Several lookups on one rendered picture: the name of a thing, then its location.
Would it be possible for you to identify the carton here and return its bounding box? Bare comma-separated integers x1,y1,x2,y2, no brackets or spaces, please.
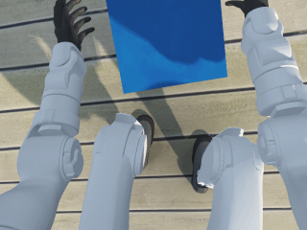
106,0,227,94

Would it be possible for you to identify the left robot upper arm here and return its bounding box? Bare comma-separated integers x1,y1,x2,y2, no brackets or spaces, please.
0,135,84,230

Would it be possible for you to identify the left robot thigh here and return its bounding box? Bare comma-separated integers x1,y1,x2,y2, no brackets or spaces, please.
78,122,147,230

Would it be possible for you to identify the robot left foot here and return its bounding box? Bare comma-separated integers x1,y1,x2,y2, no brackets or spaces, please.
136,114,154,170

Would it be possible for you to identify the robot right hand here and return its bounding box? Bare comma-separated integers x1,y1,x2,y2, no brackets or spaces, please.
224,0,269,18

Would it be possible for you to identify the right robot forearm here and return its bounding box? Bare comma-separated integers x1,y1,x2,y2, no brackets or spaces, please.
240,7,307,118

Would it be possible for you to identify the robot left hand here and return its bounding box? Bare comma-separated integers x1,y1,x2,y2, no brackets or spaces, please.
53,0,95,51

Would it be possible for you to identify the right robot upper arm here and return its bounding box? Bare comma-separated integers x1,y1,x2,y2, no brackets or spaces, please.
256,113,307,230

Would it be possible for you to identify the left robot forearm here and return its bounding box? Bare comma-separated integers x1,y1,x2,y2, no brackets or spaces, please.
16,41,87,177

